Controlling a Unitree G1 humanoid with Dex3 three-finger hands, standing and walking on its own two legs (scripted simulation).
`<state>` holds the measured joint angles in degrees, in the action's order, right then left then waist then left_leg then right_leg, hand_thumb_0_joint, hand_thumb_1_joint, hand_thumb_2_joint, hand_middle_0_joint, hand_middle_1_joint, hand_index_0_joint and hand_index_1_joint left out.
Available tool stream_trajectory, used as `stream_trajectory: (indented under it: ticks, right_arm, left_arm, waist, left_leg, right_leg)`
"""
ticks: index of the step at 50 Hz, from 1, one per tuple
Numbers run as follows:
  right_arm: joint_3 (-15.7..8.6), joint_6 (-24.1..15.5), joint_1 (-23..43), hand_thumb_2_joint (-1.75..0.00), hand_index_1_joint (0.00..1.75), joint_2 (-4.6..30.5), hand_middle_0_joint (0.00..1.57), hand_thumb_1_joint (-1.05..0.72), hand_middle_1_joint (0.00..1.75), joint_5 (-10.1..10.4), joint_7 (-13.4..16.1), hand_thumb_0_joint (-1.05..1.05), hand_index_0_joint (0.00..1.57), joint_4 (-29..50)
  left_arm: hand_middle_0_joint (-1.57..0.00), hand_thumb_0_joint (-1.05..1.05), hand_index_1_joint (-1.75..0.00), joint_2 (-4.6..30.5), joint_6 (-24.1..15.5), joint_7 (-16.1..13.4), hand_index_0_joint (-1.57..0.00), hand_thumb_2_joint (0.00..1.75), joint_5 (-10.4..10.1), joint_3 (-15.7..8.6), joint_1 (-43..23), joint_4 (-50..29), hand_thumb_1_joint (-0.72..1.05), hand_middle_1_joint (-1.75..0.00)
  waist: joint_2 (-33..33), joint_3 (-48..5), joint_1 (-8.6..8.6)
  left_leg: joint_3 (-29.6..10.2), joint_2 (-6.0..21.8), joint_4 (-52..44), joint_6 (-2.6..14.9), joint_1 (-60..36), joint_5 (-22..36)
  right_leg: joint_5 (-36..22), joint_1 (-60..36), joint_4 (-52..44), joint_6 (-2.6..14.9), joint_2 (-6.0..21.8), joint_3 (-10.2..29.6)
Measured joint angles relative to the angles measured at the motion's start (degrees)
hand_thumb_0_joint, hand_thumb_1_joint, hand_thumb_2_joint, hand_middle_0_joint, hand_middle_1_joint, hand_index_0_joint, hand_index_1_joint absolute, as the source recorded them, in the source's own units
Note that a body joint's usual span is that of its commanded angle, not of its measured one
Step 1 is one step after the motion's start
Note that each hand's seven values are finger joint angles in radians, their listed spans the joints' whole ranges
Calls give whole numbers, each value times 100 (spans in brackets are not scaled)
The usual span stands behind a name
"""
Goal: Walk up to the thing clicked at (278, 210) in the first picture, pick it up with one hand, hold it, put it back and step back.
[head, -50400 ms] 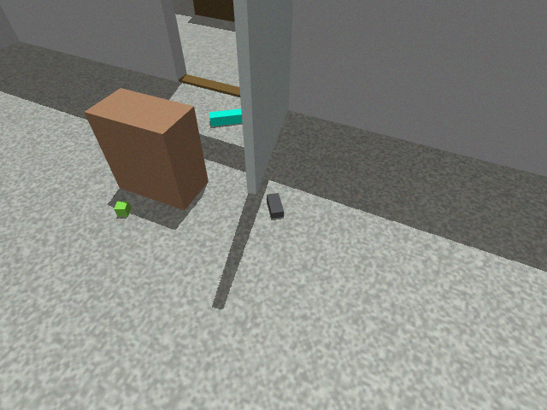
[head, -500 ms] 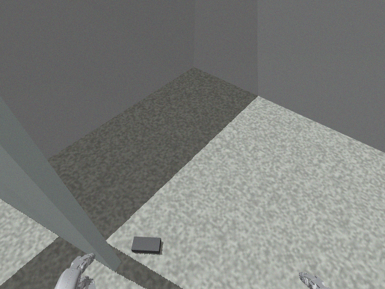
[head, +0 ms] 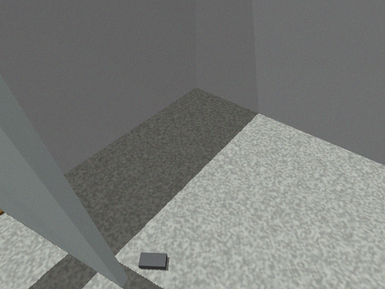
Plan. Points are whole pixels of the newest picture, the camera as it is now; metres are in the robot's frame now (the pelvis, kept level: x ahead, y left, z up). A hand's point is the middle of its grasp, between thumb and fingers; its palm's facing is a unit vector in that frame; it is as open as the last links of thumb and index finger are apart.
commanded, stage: stand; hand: left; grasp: from above
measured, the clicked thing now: (153, 260) +0.46 +0.23 -0.75
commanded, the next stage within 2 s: step back in 1.84 s
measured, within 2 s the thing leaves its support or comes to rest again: neither
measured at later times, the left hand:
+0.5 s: hand out of the picture +0.04 +0.22 -0.16, palm faces +0.01 -0.94 -0.33, open 7.4 cm
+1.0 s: hand out of the picture +0.07 +0.20 -0.16, palm faces -0.01 -0.96 -0.29, open 7.4 cm
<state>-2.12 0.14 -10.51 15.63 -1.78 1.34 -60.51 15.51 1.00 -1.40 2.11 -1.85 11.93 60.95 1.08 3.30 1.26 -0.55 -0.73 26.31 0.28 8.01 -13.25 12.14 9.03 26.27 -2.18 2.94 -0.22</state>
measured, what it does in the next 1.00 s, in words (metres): stands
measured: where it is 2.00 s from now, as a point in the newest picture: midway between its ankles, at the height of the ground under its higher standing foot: outside the picture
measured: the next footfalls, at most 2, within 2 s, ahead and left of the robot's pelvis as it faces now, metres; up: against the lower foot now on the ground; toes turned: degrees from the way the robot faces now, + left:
none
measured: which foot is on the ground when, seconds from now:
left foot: down 0.00-1.00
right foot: down 0.00-1.00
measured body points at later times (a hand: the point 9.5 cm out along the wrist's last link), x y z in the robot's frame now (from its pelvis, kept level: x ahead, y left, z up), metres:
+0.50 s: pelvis +0.00 -0.02 +0.01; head -0.01 -0.03 +0.45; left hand +0.04 +0.27 -0.13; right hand +0.04 -0.30 -0.14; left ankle +0.02 +0.12 -0.74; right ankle +0.03 -0.14 -0.74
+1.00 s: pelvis +0.01 -0.02 +0.01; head +0.01 -0.02 +0.46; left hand +0.07 +0.25 -0.13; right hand +0.06 -0.29 -0.14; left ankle +0.02 +0.12 -0.74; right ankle +0.03 -0.14 -0.74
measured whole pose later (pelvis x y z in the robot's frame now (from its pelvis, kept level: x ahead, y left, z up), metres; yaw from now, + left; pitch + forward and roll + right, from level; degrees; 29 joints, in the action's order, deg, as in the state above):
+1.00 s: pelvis +0.01 -0.02 +0.01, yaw -1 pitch -4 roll +0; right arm -0.5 0.2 -8.9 15.8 -1.0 0.9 -66.0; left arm 14.4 0.4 -0.5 1.0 -0.7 7.5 66.6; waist 1.1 3.1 0.3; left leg 0.0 1.1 19.2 -1.1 4.7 -10.7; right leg 9.7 6.6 20.1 -0.9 1.1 0.2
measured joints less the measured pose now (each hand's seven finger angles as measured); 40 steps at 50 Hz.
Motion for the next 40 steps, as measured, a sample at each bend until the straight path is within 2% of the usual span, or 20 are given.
stream_trajectory:
  ticks: [21,40]
  right_arm:
    - [6,34,21,-90,30,226,20,-91,30,42,-69,0,20,-366]
    - [138,0,131,-90,30,141,20,-91,30,80,-46,0,20,-499]
  left_arm:
    - [-20,0,-30,107,-57,57,-20,90,-41,27,-179,439,91,-30]
    - [-20,0,-30,23,-71,80,-20,90,-104,76,-475,512,91,-30]
  waist:
    - [23,62,-59]
    - [22,-7,-107]
  left_leg:
    - [-47,136,-451,-128,-149,285]
    - [7,173,-651,-145,-291,271]
  right_leg:
    - [-258,-129,-407,122,-136,-53]
    - [-253,-233,-579,137,-173,-6]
